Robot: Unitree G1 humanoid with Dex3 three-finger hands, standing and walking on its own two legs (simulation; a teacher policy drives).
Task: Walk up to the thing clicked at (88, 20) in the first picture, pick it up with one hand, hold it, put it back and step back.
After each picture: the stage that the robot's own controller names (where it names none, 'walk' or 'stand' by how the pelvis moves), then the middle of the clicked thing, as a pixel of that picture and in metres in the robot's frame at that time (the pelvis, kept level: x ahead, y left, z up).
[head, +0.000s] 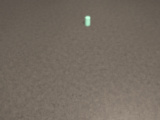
stand; (87, 21) +1.97 -0.13 -0.72
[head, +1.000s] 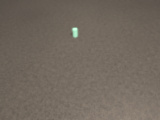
walk; (75, 32) +1.85 +0.16 -0.71
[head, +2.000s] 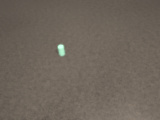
walk; (61, 50) +1.33 +0.28 -0.72
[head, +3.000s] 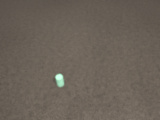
walk; (59, 80) +0.88 +0.25 -0.72
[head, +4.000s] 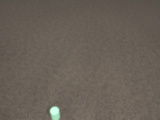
walk; (55, 113) +0.55 +0.20 -0.70
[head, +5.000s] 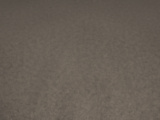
stand; out of the picture +0.42 +0.18 -0.70
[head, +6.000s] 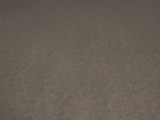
stand; out of the picture +0.38 +0.19 -0.72
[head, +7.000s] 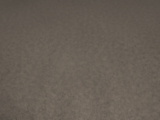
stand; out of the picture +0.36 +0.19 -0.73
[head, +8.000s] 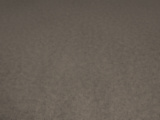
stand; out of the picture +0.36 +0.19 -0.73
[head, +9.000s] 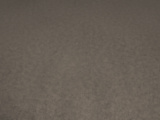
stand; out of the picture +0.36 +0.18 -0.73
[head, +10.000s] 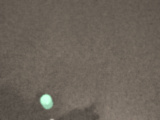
go down; (46, 102) +0.40 +0.19 -0.56
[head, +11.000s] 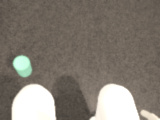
go down; (23, 66) +0.44 +0.24 -0.30
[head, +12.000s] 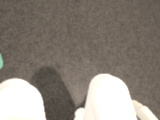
close in; out of the picture +0.42 +0.27 -0.25
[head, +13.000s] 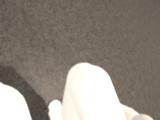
close; out of the picture +0.41 +0.29 -0.22
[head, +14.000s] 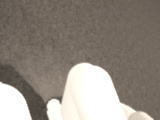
close; out of the picture +0.40 +0.29 -0.22
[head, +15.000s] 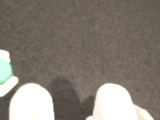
lift; (0, 75) +0.34 +0.27 -0.07
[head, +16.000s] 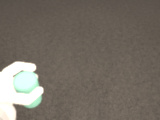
hold; (28, 90) +0.33 +0.17 +0.05
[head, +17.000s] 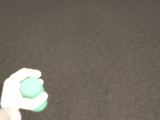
hold; (34, 95) +0.32 +0.17 +0.01
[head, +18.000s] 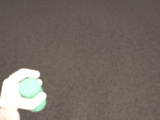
hold; (33, 95) +0.32 +0.17 +0.01
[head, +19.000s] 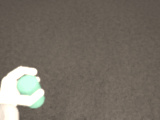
crouch; (31, 92) +0.34 +0.17 -0.03
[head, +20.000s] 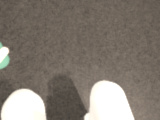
lower; out of the picture +0.45 +0.25 -0.09
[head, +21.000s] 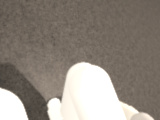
lower; out of the picture +0.41 +0.31 -0.22
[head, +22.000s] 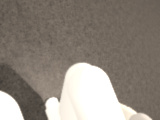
lower; out of the picture +0.42 +0.31 -0.22
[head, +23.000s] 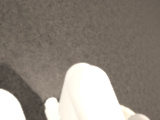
lower; out of the picture +0.42 +0.31 -0.23
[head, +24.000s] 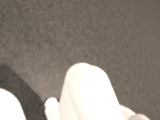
lower; out of the picture +0.41 +0.31 -0.23
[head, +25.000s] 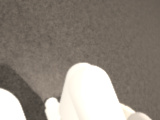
open; out of the picture +0.42 +0.31 -0.22
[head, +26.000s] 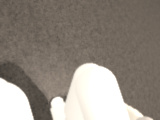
stand; out of the picture +0.41 +0.30 -0.23
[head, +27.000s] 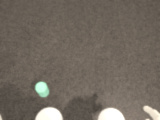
walk; (42, 89) +0.43 +0.21 -0.50
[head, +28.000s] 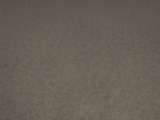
stand; out of the picture +0.39 +0.19 -0.66
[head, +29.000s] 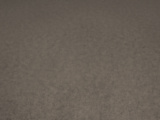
stand; out of the picture +0.39 +0.20 -0.67
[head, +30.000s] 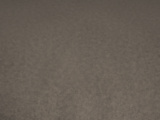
stand; out of the picture +0.40 +0.18 -0.70
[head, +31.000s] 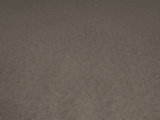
stand; out of the picture +0.40 +0.19 -0.72
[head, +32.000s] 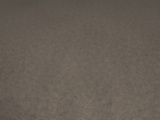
stand; out of the picture +0.38 +0.19 -0.73
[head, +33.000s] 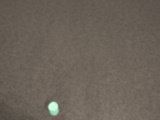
walk; (53, 108) +0.46 +0.15 -0.70
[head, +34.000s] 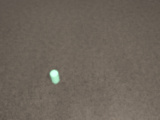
walk; (54, 76) +0.77 +0.24 -0.69
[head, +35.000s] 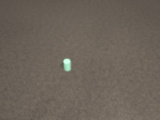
stand; (67, 65) +1.08 +0.16 -0.70
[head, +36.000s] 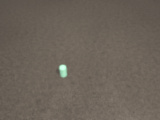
stand; (63, 71) +1.00 +0.18 -0.72
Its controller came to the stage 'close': yes
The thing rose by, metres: 0.71
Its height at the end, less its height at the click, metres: +0.00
